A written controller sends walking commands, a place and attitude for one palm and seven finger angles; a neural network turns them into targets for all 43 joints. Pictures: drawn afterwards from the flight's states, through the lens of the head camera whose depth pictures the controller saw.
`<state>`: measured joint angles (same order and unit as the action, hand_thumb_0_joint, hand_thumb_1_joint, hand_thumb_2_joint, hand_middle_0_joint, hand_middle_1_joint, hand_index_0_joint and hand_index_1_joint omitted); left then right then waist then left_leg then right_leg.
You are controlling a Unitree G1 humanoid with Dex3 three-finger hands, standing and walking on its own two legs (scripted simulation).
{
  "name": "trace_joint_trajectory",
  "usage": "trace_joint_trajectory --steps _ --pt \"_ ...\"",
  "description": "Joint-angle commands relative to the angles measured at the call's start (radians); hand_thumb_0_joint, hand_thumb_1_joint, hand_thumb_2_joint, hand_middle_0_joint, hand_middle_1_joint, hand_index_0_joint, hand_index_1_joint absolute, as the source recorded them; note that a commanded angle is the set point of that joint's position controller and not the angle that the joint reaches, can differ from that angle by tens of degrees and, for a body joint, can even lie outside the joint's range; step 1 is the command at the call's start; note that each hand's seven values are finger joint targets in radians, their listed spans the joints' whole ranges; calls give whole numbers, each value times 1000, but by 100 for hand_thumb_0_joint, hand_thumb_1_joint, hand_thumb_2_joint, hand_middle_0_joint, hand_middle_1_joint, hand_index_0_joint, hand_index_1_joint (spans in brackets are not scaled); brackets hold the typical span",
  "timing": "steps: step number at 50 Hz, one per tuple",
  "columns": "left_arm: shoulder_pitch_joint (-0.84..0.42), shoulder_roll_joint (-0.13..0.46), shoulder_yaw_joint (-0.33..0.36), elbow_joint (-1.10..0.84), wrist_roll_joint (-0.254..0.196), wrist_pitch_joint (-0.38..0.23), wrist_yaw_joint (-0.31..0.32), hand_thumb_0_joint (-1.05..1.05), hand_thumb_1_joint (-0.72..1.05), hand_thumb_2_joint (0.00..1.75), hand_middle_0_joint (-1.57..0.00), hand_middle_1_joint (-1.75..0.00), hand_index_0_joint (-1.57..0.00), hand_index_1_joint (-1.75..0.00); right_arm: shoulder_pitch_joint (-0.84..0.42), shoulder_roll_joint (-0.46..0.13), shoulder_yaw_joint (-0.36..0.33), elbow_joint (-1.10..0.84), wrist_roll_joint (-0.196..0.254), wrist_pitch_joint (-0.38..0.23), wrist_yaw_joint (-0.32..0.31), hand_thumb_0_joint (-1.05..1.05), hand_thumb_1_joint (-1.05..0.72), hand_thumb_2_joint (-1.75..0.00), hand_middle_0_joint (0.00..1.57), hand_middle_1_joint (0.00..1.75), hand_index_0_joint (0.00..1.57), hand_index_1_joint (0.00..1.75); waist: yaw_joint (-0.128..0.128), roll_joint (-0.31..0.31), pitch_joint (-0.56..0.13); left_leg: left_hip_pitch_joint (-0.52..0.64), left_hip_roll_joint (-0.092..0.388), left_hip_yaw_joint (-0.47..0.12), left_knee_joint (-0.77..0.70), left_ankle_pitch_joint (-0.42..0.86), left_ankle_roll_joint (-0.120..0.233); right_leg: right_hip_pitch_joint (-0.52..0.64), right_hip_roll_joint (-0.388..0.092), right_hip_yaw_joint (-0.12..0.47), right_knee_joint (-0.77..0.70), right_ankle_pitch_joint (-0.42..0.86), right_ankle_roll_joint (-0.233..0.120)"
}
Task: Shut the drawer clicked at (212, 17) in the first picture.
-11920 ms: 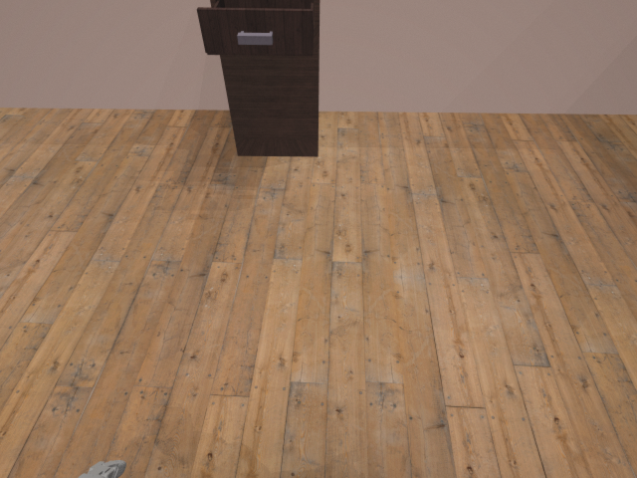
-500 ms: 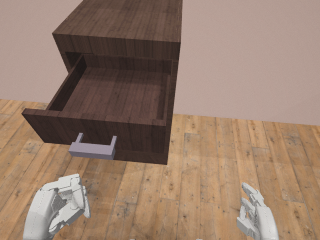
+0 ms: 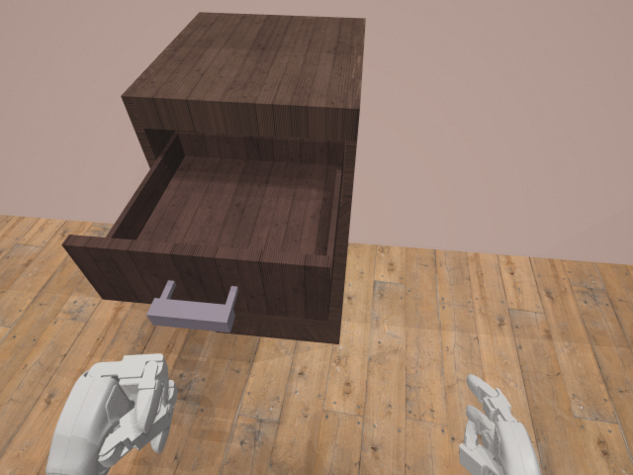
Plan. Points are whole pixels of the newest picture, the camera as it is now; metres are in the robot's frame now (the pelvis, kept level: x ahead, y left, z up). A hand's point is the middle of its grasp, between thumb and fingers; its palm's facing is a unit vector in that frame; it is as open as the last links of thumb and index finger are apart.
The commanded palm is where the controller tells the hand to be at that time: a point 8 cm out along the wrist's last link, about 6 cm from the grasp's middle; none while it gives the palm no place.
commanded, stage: raise the hand and make a fist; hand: left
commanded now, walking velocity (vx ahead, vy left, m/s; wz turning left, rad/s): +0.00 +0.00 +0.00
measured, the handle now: (197, 302) +0.35 +0.21 +0.00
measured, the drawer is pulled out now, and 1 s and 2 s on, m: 0.30 0.30 0.30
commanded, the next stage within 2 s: bring the fist close to the handle in 0.22 s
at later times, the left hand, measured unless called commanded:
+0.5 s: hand (162, 419) +0.16 +0.17 +0.08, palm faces +0.02 -1.00 -0.09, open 3.3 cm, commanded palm +0.13 +0.23 +0.08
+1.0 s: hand (187, 396) +0.20 +0.17 +0.03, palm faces -0.03 -1.00 -0.06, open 3.3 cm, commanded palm +0.18 +0.23 +0.03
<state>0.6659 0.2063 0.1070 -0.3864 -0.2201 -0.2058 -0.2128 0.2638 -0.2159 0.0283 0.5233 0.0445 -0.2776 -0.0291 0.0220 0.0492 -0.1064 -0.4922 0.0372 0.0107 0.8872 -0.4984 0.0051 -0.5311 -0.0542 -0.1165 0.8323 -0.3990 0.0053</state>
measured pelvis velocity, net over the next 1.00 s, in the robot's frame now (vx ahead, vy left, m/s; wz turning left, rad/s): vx -0.02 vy -0.01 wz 0.00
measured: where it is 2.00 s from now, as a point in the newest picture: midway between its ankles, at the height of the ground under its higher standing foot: outside the picture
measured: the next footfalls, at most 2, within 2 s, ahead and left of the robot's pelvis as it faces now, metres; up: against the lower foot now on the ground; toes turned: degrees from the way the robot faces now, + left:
none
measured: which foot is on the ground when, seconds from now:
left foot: down 0.00-1.00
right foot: down 0.00-1.00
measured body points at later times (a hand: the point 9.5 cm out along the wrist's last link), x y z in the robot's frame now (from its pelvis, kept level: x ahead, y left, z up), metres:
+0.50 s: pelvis -0.01 -0.02 +0.00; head +0.00 -0.03 +0.45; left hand +0.16 +0.22 +0.09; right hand +0.18 -0.24 -0.06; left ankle -0.03 +0.11 -0.70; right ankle +0.01 -0.13 -0.70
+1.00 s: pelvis -0.02 -0.01 -0.02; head +0.04 -0.01 +0.43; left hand +0.20 +0.22 +0.04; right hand +0.15 -0.24 -0.10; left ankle -0.03 +0.11 -0.70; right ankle +0.01 -0.13 -0.70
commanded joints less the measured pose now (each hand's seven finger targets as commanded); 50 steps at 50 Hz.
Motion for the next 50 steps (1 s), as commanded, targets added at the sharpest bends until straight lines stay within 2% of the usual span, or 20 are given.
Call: trace_joint_trajectory --steps 1,2,4,5,6,7,9,11,15,16,18,19,28,30,35,38,40,44,46,50 --pt "51 97 86 -205 -19 -85 12 0 90 90 -140 -160 -140 -160 -107 -102 -50 -172 3 -83 -11 0 -90 -90 20 30 20 30 16 -27 -69 -17 -32 -33 -171 316 2 132 48 17 -107 209 -25" --pt "42 81 68 -213 -22 -91 12 0 90 90 -140 -160 -140 -160 -110 -103 -48 -175 2 -85 -10 0 -90 -90 20 30 20 30 13 -18 -56 -19 -33 -31 -171 309 3 126 47 19 -109 207 -24" --pt "29 112 104 -189 -22 -104 19 0 90 90 -140 -160 -140 -160 -115 -106 -52 -162 3 -84 -14 0 -90 -90 20 30 20 30 10 -51 -44 -32 -33 -30 -168 286 5 128 49 29 -121 183 -24" --pt "27 89 81 -199 -29 -109 14 0 90 90 -140 -160 -140 -160 -111 -105 -50 -167 2 -87 -15 0 -90 -90 20 30 20 30 8 -33 -46 -28 -37 -26 -168 274 7 124 47 34 -127 172 -23" --pt "21 113 112 -178 -31 -113 13 0 90 90 -140 -160 -140 -160 -109 -105 -54 -161 6 -87 -18 0 -90 -90 20 30 20 30 8 -35 -46 -34 -35 -23 -167 260 5 125 46 39 -132 155 -22" --pt "11 107 102 -184 -36 -118 8 0 90 90 -140 -160 -140 -160 -111 -107 -51 -161 5 -92 -19 0 -90 -90 20 30 20 30 6 -24 -48 -37 -40 -22 -165 251 6 128 42 49 -140 143 -22" --pt "23 125 131 -154 -43 -123 1 0 90 90 -140 -160 -140 -160 -120 -108 -54 -152 8 -95 -24 0 -90 -90 20 30 20 30 9 -49 -42 -41 -38 -22 -162 250 8 136 43 60 -155 133 -24" --pt "-4 122 125 -151 -52 -127 -17 0 90 90 -140 -160 -140 -160 -113 -110 -51 -151 10 -100 -26 0 -90 -90 20 30 20 30 4 -25 -40 -40 -41 -19 -161 247 7 135 40 66 -160 135 -22" --pt "-31 114 120 -120 -65 -131 -40 0 90 90 -140 -160 -140 -160 -114 -112 -50 -137 9 -115 -31 0 -90 -90 20 30 20 30 -3 -45 -41 -31 -42 -20 -156 239 11 135 38 84 -182 116 -18" --pt "-41 141 150 -108 -68 -130 -41 0 90 90 -140 -160 -140 -160 -112 -113 -51 -131 11 -116 -32 0 -90 -90 20 30 20 30 0 -39 -44 -35 -43 -20 -157 237 9 141 37 87 -185 109 -19" --pt "-65 114 126 -63 -70 -127 -50 0 90 90 -140 -160 -140 -160 -115 -116 -48 -128 8 -118 -35 0 -90 -90 20 30 20 30 -9 -68 -8 -54 -44 -24 -157 221 9 121 36 88 -190 85 -16" --pt "-92 128 142 -46 -68 -132 -49 0 90 90 -140 -160 -140 -160 -119 -120 -51 -117 7 -116 -37 0 -90 -90 20 30 20 30 -13 -79 -5 -57 -44 -23 -151 218 10 119 35 93 -195 76 -16" --pt "-206 129 140 22 -60 -173 -64 0 90 90 -140 -160 -140 -160 -97 -130 -55 -107 -5 -111 -31 0 -90 -90 20 30 20 30 -20 -16 -80 -61 -51 -24 -132 243 10 103 33 76 -138 120 -18" --pt "-186 124 149 66 -56 -176 -61 0 90 90 -140 -160 -140 -160 -92 -128 -60 -99 -9 -102 -28 0 -90 -90 20 30 20 30 -18 -41 -94 -70 -50 -24 -123 264 10 104 36 70 -124 154 -18" --pt "-209 111 128 95 -49 -187 -59 0 90 90 -140 -160 -140 -160 -89 -133 -64 -106 -13 -87 -22 0 -90 -90 20 30 20 30 -21 -42 -107 -96 -50 -23 -107 280 10 80 37 59 -86 181 -19" --pt "-233 117 129 92 -46 -203 -54 0 90 90 -140 -160 -140 -160 -87 -135 -67 -112 -15 -79 -19 0 -90 -90 20 30 20 30 -20 -19 -131 -108 -50 -25 -97 273 6 58 36 53 -62 170 -20" --pt "-240 94 103 111 -41 -210 -46 0 90 90 -140 -160 -140 -160 -85 -136 -66 -117 -18 -70 -18 0 -90 -90 20 30 20 30 -29 -40 -116 -128 -48 -27 -87 252 8 28 39 51 -51 145 -20" --pt "-281 122 124 138 -34 -232 -35 0 90 90 -140 -160 -140 -160 -80 -145 -67 -117 -22 -59 -19 0 -90 -90 20 30 20 30 -26 -43 -146 -161 -46 -33 -63 250 7 3 40 48 -13 135 -24" --pt "-323 110 104 136 -33 -241 -37 0 90 90 -140 -160 -140 -160 -69 -148 -65 -122 -23 -54 -17 0 -90 -90 20 30 20 30 -33 -5 -169 -166 -47 -33 -49 250 4 -20 38 48 7 137 -24" --pt "-358 115 106 177 -29 -247 -37 0 90 90 -140 -160 -140 -160 -62 -153 -68 -122 -23 -44 -17 0 -90 -90 20 30 20 30 -38 -27 -187 -195 -43 -37 -21 250 4 -52 40 46 35 135 -25"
